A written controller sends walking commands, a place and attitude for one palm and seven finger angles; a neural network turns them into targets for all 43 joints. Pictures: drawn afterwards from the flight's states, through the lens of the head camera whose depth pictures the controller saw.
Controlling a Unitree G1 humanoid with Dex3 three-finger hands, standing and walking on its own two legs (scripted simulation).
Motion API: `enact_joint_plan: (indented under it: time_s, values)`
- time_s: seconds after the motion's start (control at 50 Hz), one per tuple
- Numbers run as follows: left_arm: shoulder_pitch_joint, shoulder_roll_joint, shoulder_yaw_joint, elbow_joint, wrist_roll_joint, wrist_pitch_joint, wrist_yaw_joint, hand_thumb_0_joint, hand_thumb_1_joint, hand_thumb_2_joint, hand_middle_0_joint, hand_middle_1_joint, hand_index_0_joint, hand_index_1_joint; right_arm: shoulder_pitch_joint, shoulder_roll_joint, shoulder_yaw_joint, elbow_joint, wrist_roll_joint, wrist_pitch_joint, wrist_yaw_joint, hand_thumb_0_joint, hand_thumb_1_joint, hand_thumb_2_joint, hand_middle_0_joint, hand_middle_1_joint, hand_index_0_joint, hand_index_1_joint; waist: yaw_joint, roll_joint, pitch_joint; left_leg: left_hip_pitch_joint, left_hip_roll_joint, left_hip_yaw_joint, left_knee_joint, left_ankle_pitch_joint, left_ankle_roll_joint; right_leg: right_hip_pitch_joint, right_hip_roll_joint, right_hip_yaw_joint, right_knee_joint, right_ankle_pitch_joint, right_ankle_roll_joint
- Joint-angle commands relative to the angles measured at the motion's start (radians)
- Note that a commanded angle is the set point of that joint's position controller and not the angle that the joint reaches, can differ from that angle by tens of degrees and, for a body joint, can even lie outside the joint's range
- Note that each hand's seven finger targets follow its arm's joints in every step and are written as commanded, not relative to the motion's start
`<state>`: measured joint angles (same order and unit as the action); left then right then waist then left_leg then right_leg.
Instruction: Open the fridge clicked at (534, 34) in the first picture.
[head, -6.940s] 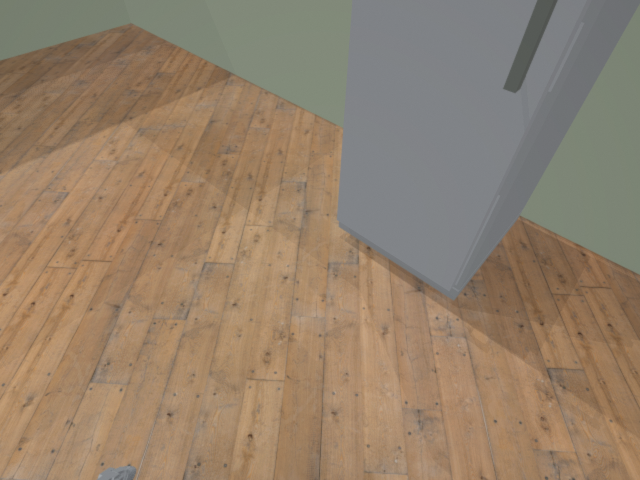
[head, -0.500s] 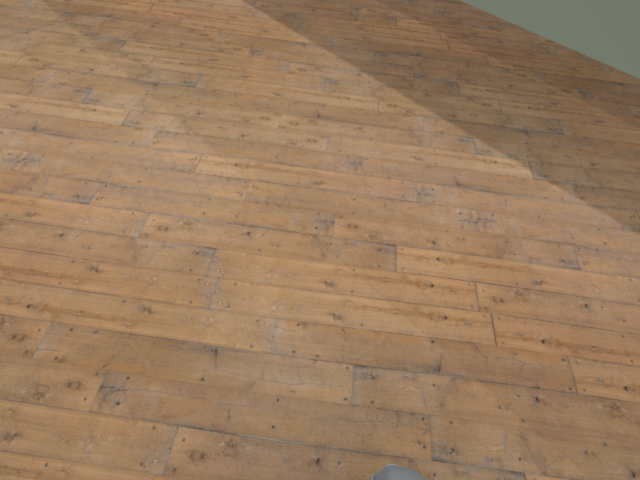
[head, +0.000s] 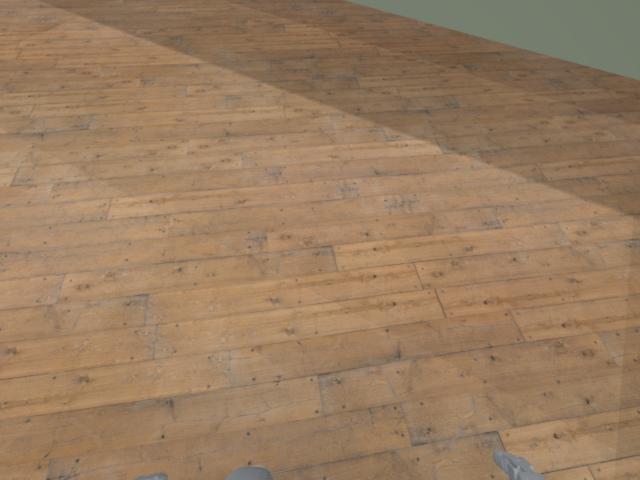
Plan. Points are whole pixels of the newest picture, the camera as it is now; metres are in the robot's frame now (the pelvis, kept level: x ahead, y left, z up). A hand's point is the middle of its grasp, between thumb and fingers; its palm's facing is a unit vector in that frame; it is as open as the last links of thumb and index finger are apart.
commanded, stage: turn to face it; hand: right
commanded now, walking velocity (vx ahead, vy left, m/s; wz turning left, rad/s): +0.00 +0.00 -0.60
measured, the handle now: out of the picture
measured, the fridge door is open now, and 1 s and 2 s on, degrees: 0 0 0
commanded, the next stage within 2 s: none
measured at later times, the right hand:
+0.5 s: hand out of the picture -0.04 -0.19 -0.16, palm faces +0.37 +0.89 -0.26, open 7.4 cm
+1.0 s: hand out of the picture -0.04 -0.23 -0.14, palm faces +0.57 +0.77 -0.26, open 7.4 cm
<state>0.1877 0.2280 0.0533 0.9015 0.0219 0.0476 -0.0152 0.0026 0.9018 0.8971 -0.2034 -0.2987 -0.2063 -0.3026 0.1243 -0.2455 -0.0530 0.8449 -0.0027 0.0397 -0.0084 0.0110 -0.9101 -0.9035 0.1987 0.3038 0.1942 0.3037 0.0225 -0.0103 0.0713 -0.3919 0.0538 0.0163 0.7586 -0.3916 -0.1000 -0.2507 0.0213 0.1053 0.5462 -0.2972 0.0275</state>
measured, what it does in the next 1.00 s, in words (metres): steps on the spot, turning right: left foot, then right foot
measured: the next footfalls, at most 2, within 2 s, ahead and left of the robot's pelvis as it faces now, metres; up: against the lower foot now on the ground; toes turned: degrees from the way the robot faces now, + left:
left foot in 0.04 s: +0.07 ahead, +0.12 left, +0.00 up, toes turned +1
right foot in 0.54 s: -0.01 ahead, -0.11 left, +0.00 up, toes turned -29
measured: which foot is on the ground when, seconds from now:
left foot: up 0.00-0.02, down 0.04-0.54, up 0.56-1.00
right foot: down 0.00-0.04, up 0.06-0.52, down 0.54-1.00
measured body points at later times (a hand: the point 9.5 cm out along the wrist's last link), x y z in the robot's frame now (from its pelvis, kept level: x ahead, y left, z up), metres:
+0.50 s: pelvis -0.01 +0.02 +0.00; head +0.02 +0.01 +0.45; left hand +0.17 +0.24 -0.14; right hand -0.06 -0.23 -0.14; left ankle +0.03 +0.12 -0.73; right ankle -0.05 -0.10 -0.71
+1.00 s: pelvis -0.02 +0.02 +0.01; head +0.01 +0.00 +0.46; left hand +0.16 +0.20 -0.14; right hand -0.07 -0.27 -0.12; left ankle +0.06 +0.15 -0.69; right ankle -0.05 -0.09 -0.73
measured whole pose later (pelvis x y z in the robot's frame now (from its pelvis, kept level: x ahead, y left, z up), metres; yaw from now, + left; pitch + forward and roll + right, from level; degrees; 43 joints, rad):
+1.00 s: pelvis -0.02 +0.02 +0.01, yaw -36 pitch +1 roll +1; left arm 0.24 0.20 0.05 0.92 0.02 0.04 -0.01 0.00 0.90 0.90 -0.20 -0.30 -0.21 -0.30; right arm 0.13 -0.24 -0.06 0.87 -0.01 0.06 -0.02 0.01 -0.91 -0.90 0.20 0.30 0.19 0.30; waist 0.04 0.00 0.05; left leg -0.40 0.05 0.00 0.84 -0.42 -0.10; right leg -0.30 0.06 0.10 0.48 -0.19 -0.03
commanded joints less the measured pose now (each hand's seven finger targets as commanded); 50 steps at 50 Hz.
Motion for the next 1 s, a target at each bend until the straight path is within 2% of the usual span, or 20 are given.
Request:
enact_joint_plan:
  time_s: [0.0, 0.02, 0.04, 0.08, 0.12, 0.16, 0.24, 0.34, 0.42, 0.48, 0.5, 0.52, 0.54, 0.56, 0.6, 0.66, 0.72, 0.84, 0.92, 0.98]
  values:
    - [-0.034, 0.157, 0.062, -0.099, -0.013, -0.022, 0.009, 0.0, 0.9, 0.9, -0.2, -0.3, -0.2, -0.3, 0.168, -0.175, -0.048, -0.039, -0.012, -0.053, -0.017, 0.0, -0.9, -0.9, 0.2, 0.3, 0.2, 0.3, -0.076, 0.042, -0.157, 0.409, 0.129, -0.106, -0.411, 0.236, 0.046, -0.212, -0.077, 0.12, 0.125, 0.17, -0.053]
    - [-0.011, 0.087, 0.048, -0.125, -0.014, -0.023, 0.007, 0.0, 0.9, 0.9, -0.2, -0.3, -0.2, -0.3, 0.181, -0.28, -0.067, -0.045, -0.027, -0.058, -0.025, 0.0, -0.9, -0.9, 0.2, 0.3, 0.2, 0.3, -0.08, 0.368, -0.174, 0.463, 0.427, -0.414, -0.463, 0.389, 0.168, -0.378, 0.069, -0.056, 0.395, -0.307, 0.025]
    - [-0.03, 0.146, 0.063, -0.129, -0.008, -0.012, 0.009, 0.0, 0.9, 0.9, -0.2, -0.3, -0.2, -0.3, 0.182, -0.278, -0.059, -0.053, -0.016, -0.049, -0.03, 0.0, -0.9, -0.9, 0.2, 0.3, 0.2, 0.3, -0.085, 0.273, -0.16, 0.313, 0.488, -0.4, -0.473, 0.407, 0.24, -0.325, 0.009, -0.007, 0.577, -0.338, 0.015]
    - [-0.004, 0.14, 0.07, -0.075, -0.002, 0.007, -0.003, 0.0, 0.9, 0.9, -0.2, -0.3, -0.2, -0.3, 0.036, -0.188, -0.045, -0.08, -0.016, -0.046, -0.029, 0.0, -0.9, -0.9, 0.2, 0.3, 0.2, 0.3, -0.022, 0.222, -0.054, 0.156, 0.358, -0.253, -0.515, 0.096, 0.206, -0.312, -0.034, -0.014, 0.712, -0.185, 0.011]
    - [0.025, 0.13, 0.064, -0.049, 0.005, 0.011, -0.017, 0.0, 0.9, 0.9, -0.2, -0.3, -0.2, -0.3, -0.009, -0.13, -0.024, -0.091, -0.016, -0.05, -0.024, 0.0, -0.9, -0.9, 0.2, 0.3, 0.2, 0.3, 0.005, 0.202, -0.029, 0.148, 0.272, -0.09, -0.481, 0.19, 0.175, -0.312, -0.054, -0.058, 0.732, -0.075, 0.03]
    - [0.039, 0.11, 0.057, -0.034, 0.002, 0.014, -0.021, 0.0, 0.9, 0.9, -0.2, -0.3, -0.2, -0.3, 0.023, -0.118, -0.021, -0.078, -0.017, -0.055, -0.026, 0.0, -0.9, -0.9, 0.2, 0.3, 0.2, 0.3, 0.003, 0.199, -0.05, 0.216, 0.249, -0.003, -0.459, 0.309, 0.166, -0.318, -0.053, -0.079, 0.694, -0.036, 0.045]
    - [-0.023, 0.107, 0.052, -0.042, -0.002, 0.022, -0.022, 0.0, 0.9, 0.9, -0.2, -0.3, -0.2, -0.3, 0.119, -0.13, -0.025, -0.038, -0.018, -0.054, -0.03, 0.0, -0.9, -0.9, 0.2, 0.3, 0.2, 0.3, -0.041, 0.183, -0.065, 0.303, 0.285, 0.031, -0.455, 0.382, 0.19, -0.323, -0.067, -0.111, 0.596, -0.055, 0.062]
    - [-0.085, 0.086, 0.035, -0.056, -0.007, 0.014, -0.021, 0.0, 0.9, 0.9, -0.2, -0.3, -0.2, -0.3, 0.149, -0.161, -0.037, -0.009, -0.027, -0.047, -0.03, 0.0, -0.9, -0.9, 0.2, 0.3, 0.2, 0.3, -0.063, 0.195, -0.08, 0.331, 0.329, 0.073, -0.418, 0.479, 0.223, -0.258, -0.081, -0.164, 0.38, -0.124, 0.056]
    - [-0.08, 0.077, 0.027, -0.065, -0.011, 0.001, -0.019, 0.0, 0.9, 0.9, -0.2, -0.3, -0.2, -0.3, 0.146, -0.186, -0.05, 0.003, -0.031, -0.037, -0.025, 0.0, -0.9, -0.9, 0.2, 0.3, 0.2, 0.3, -0.066, 0.217, -0.095, 0.303, 0.356, 0.103, -0.373, 0.484, 0.225, -0.167, -0.074, -0.211, 0.232, -0.139, 0.03]
    - [-0.015, 0.095, 0.032, -0.057, -0.008, -0.011, -0.015, 0.0, 0.9, 0.9, -0.2, -0.3, -0.2, -0.3, 0.132, -0.186, -0.056, 0.012, -0.024, -0.029, -0.018, 0.0, -0.9, -0.9, 0.2, 0.3, 0.2, 0.3, -0.027, 0.179, -0.133, 0.253, 0.343, 0.166, -0.257, 0.429, 0.17, -0.027, -0.064, -0.233, 0.03, -0.013, 0.01]
    - [0.042, 0.131, 0.041, -0.043, -0.006, -0.021, -0.016, 0.0, 0.9, 0.9, -0.2, -0.3, -0.2, -0.3, 0.127, -0.174, -0.057, 0.011, -0.015, -0.024, -0.016, 0.0, -0.9, -0.9, 0.2, 0.3, 0.2, 0.3, 0.011, 0.082, -0.164, 0.166, 0.319, 0.192, -0.126, 0.36, 0.127, 0.112, -0.083, -0.189, -0.107, 0.117, -0.004]
    - [0.092, 0.24, 0.067, -0.039, 0.0, -0.031, -0.009, 0.0, 0.9, 0.9, -0.2, -0.3, -0.2, -0.3, 0.137, -0.117, -0.051, -0.014, -0.007, -0.017, -0.009, 0.0, -0.9, -0.9, 0.2, 0.3, 0.2, 0.3, 0.039, -0.215, -0.179, -0.079, 0.182, 0.229, 0.103, 0.025, 0.042, 0.255, -0.294, 0.13, -0.195, 0.337, -0.098]
    - [0.144, 0.31, 0.081, -0.028, -0.006, -0.025, 0.0, 0.0, 0.9, 0.9, -0.2, -0.3, -0.2, -0.3, 0.055, -0.081, -0.025, -0.064, -0.014, -0.012, -0.009, 0.0, -0.9, -0.9, 0.2, 0.3, 0.2, 0.3, 0.068, -0.331, -0.149, -0.222, 0.094, 0.146, 0.277, -0.292, 0.006, 0.249, -0.433, 0.284, -0.222, 0.585, -0.192]
    - [0.146, 0.297, 0.076, -0.012, -0.002, -0.023, 0.005, 0.0, 0.9, 0.9, -0.2, -0.3, -0.2, -0.3, 0.031, -0.104, -0.031, -0.07, -0.018, -0.005, -0.008, 0.0, -0.9, -0.9, 0.2, 0.3, 0.2, 0.3, 0.063, -0.216, -0.144, -0.22, 0.106, 0.064, 0.368, -0.247, 0.023, 0.205, -0.455, 0.242, -0.214, 0.508, -0.237]
    - [0.045, 0.233, 0.058, -0.036, -0.002, -0.029, 0.025, 0.0, 0.9, 0.9, -0.2, -0.3, -0.2, -0.3, 0.032, -0.102, -0.042, -0.031, -0.02, 0.002, -0.008, 0.0, -0.9, -0.9, 0.2, 0.3, 0.2, 0.3, 0.026, -0.245, -0.102, -0.249, 0.104, 0.012, 0.422, -0.098, 0.016, 0.157, -0.333, 0.168, -0.216, 0.447, -0.178]
    - [-0.025, 0.196, 0.041, -0.062, -0.006, -0.038, 0.025, 0.0, 0.9, 0.9, -0.2, -0.3, -0.2, -0.3, 0.084, -0.112, -0.046, 0.008, -0.019, -0.003, 0.003, 0.0, -0.9, -0.9, 0.2, 0.3, 0.2, 0.3, -0.013, -0.143, -0.089, -0.189, 0.081, 0.003, 0.431, 0.034, 0.006, 0.1, -0.242, 0.085, -0.23, 0.393, -0.142]
    - [0.005, 0.195, 0.045, -0.057, -0.007, -0.041, 0.024, 0.0, 0.9, 0.9, -0.2, -0.3, -0.2, -0.3, 0.083, -0.11, -0.045, 0.007, -0.018, -0.001, -0.003, 0.0, -0.9, -0.9, 0.2, 0.3, 0.2, 0.3, -0.008, -0.096, -0.099, -0.179, 0.07, -0.011, 0.394, 0.058, -0.006, 0.117, -0.236, 0.114, -0.241, 0.366, -0.155]
    - [0.047, 0.198, 0.058, -0.05, -0.001, -0.032, 0.02, 0.0, 0.9, 0.9, -0.2, -0.3, -0.2, -0.3, 0.005, -0.099, -0.041, -0.038, -0.014, -0.003, -0.009, 0.0, -0.9, -0.9, 0.2, 0.3, 0.2, 0.3, 0.017, -0.123, -0.078, -0.153, 0.04, -0.026, 0.235, -0.002, -0.006, 0.097, -0.238, 0.236, -0.249, 0.239, -0.197]
    - [0.066, 0.203, 0.065, -0.042, 0.003, -0.027, 0.021, 0.0, 0.9, 0.9, -0.2, -0.3, -0.2, -0.3, -0.023, -0.078, -0.032, -0.062, -0.007, -0.011, -0.013, 0.0, -0.9, -0.9, 0.2, 0.3, 0.2, 0.3, 0.027, -0.153, -0.114, -0.093, 0.002, -0.027, 0.102, -0.05, 0.006, 0.112, -0.231, 0.299, -0.202, 0.34, -0.21]
    - [0.034, 0.203, 0.07, -0.055, 0.004, -0.02, 0.019, 0.0, 0.9, 0.9, -0.2, -0.3, -0.2, -0.3, 0.031, -0.074, -0.03, -0.057, 0.001, -0.019, -0.017, 0.0, -0.9, -0.9, 0.2, 0.3, 0.2, 0.3, 0.003, -0.169, -0.143, 0.058, -0.036, -0.014, -0.071, -0.03, 0.024, 0.047, -0.199, 0.319, -0.161, 0.405, -0.193]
